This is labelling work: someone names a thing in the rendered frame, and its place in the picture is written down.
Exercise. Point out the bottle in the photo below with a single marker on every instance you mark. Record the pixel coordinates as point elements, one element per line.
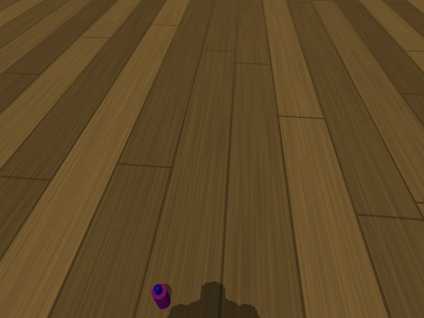
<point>161,296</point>

